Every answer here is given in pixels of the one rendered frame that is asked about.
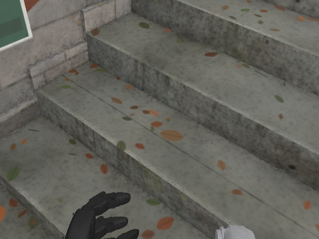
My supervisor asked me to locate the left robot hand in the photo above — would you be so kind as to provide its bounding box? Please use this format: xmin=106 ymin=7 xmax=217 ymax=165
xmin=62 ymin=191 xmax=140 ymax=239

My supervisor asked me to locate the robot right thigh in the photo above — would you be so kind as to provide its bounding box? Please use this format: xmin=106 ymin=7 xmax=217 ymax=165
xmin=215 ymin=225 xmax=255 ymax=239

